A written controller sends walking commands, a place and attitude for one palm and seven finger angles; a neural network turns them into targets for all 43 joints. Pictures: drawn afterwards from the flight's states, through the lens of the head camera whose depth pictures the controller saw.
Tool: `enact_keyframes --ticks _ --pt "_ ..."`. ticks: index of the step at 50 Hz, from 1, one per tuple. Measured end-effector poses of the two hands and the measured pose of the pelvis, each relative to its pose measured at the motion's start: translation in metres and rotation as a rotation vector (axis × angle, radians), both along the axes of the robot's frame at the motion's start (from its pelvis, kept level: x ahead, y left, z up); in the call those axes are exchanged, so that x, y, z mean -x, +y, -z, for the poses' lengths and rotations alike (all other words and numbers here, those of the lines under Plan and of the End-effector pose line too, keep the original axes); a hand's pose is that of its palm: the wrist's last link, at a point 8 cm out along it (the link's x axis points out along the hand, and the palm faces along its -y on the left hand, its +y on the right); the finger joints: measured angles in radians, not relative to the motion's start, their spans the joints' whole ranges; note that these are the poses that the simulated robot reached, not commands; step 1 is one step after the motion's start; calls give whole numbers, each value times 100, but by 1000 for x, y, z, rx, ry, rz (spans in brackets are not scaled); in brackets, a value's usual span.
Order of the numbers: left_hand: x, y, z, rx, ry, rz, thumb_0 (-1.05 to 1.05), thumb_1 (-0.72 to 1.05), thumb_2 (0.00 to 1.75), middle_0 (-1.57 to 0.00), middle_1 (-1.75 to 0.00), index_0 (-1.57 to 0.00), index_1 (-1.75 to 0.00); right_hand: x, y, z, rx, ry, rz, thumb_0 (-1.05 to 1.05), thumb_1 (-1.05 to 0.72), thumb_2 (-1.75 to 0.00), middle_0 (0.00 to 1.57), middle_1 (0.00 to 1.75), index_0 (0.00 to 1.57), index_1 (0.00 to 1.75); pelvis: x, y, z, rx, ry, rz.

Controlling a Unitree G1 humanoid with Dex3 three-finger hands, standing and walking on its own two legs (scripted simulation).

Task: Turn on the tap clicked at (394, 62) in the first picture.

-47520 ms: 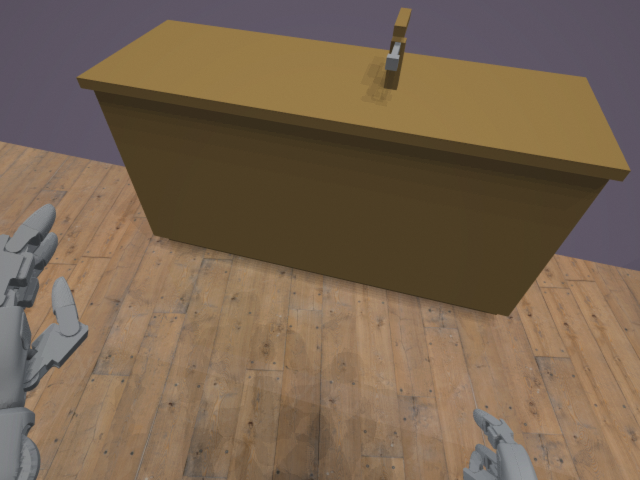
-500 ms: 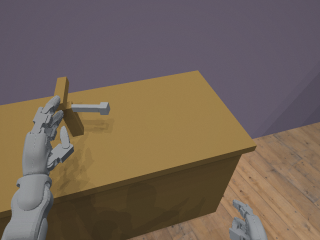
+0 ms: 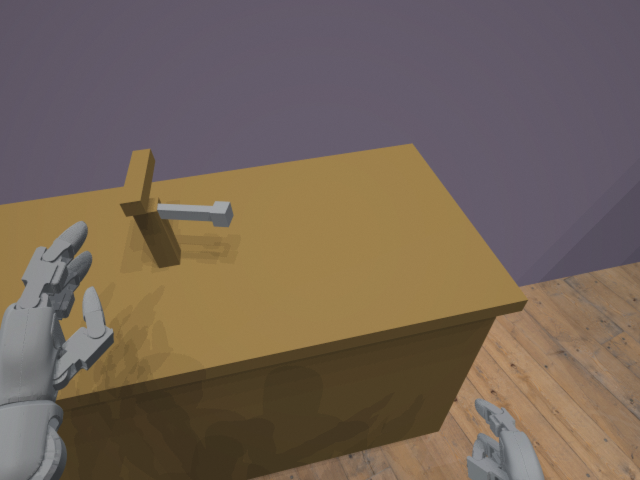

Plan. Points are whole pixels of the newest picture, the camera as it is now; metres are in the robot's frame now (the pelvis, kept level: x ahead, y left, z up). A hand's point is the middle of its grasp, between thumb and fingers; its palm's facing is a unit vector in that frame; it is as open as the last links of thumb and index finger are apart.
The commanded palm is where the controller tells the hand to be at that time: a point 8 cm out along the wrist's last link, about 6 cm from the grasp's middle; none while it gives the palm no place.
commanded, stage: draw the hand back beside the body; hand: left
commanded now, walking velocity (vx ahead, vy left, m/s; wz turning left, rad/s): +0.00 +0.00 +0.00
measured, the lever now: (221, 214) +0.45 +0.22 +0.09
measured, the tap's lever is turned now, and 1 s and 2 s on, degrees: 72 72 72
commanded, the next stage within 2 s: step back with the hand held close in 0.10 s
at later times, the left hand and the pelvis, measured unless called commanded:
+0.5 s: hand (115, 348) +0.19 +0.23 +0.15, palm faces +0.31 -0.85 -0.43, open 7.4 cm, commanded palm +0.14 +0.28 +0.17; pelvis -0.03 +0.00 +0.00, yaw -2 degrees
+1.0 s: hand (54, 393) +0.14 +0.26 +0.15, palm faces +0.39 -0.80 -0.46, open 7.4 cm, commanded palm +0.09 +0.30 +0.17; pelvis -0.07 +0.02 -0.02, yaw +0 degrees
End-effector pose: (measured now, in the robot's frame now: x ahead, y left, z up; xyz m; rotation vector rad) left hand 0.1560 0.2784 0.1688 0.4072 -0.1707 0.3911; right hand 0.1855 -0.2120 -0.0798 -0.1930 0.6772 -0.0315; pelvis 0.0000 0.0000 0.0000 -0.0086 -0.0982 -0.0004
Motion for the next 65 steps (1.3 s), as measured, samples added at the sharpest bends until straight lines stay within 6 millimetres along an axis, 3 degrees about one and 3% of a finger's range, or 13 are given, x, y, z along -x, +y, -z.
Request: enact_keyframes --ticks 12,16,22,28,41,48,56,65 --pt "-1 -13 -2 -10 -3 29 1 89 90 -21 -31 -20 -31 8 -8 1 -14 -14 20 2 -90 -90 21 30 20 30 5 -8 0 -2 -3 5" --pt "-2 -7 -14 -64 -41 30 1 89 90 -21 -31 -21 -31 13 -12 1 -10 -2 35 2 -90 -90 21 30 20 30 9 -9 1 4 26 11" --pt "0 -7 -5 -75 9 61 1 89 90 -21 -31 -20 -31 33 -22 3 13 28 90 2 -90 -90 21 30 20 30 21 -2 2 -2 69 26" --pt "14 -5 7 -83 67 98 1 89 90 -21 -31 -21 -31 60 -26 5 47 65 138 2 -90 -90 21 30 20 30 37 6 5 -7 87 31" --pt "45 22 5 -125 -1 63 1 89 90 -21 -31 -21 -31 105 -3 14 71 107 129 2 -90 -90 21 30 20 30 67 23 13 9 110 19" --pt "54 24 4 -153 -34 36 1 89 90 -21 -31 -21 -31 105 9 22 42 96 93 2 -90 -90 21 30 20 30 74 21 19 -9 93 -1" --pt "64 16 8 -82 -70 70 1 89 90 -21 -31 -21 -31 105 6 20 61 102 76 2 -90 -90 21 30 20 30 84 22 22 7 106 -27" --pt "88 41 -2 -158 -59 25 1 89 90 -21 -31 -21 -31 121 14 10 83 71 81 2 -90 -90 21 30 20 30 102 28 16 14 122 -14"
